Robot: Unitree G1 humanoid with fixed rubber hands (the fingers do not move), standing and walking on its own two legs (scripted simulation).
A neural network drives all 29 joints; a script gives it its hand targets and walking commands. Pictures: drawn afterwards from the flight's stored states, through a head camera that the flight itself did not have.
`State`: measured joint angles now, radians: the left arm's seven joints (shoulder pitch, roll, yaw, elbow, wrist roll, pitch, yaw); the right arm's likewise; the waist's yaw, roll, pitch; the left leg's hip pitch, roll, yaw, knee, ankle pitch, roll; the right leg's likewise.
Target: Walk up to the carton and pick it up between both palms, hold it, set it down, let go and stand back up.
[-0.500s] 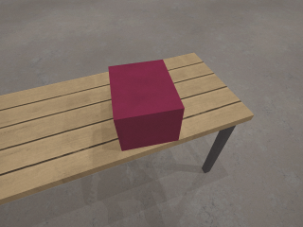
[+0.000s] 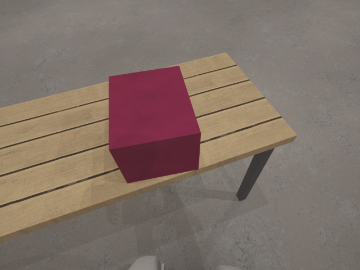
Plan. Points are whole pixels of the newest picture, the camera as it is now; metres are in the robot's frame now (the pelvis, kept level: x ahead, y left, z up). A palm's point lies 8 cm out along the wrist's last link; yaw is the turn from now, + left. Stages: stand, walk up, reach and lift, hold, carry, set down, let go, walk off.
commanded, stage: walk up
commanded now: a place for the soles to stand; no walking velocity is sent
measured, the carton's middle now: (153, 123) +0.50 +0.09 -0.04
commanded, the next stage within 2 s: none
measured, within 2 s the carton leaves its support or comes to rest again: neither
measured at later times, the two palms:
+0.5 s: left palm out of the picture +0.01 +0.25 -0.14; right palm out of the picture +0.10 -0.22 -0.13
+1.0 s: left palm out of the picture -0.01 +0.27 -0.15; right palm out of the picture +0.06 -0.21 -0.13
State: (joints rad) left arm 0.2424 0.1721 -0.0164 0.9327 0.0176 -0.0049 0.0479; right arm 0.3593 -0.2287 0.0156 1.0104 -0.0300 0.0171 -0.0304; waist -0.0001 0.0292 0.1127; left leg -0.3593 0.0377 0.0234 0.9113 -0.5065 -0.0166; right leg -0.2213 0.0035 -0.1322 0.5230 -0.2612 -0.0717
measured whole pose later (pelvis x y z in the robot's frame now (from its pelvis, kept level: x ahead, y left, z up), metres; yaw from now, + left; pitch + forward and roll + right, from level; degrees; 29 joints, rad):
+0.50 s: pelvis +0.00 +0.01 +0.00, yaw +9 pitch -2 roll -1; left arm 0.23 0.21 -0.03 0.99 0.00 0.01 0.01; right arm 0.23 -0.21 0.01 0.95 -0.01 0.00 -0.01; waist -0.01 0.01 0.05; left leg -0.26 -0.01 -0.03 0.55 -0.24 0.01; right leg -0.20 -0.01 -0.13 0.53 -0.29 -0.03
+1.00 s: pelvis +0.03 +0.03 +0.00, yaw +15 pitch -1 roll -1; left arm 0.26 0.24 -0.04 1.04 0.03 0.01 0.01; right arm 0.37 -0.19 0.03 1.05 -0.01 -0.03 -0.02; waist -0.01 -0.02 0.03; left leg -0.26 -0.07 -0.11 0.56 -0.28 0.04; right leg -0.13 -0.06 -0.21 0.49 -0.33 0.01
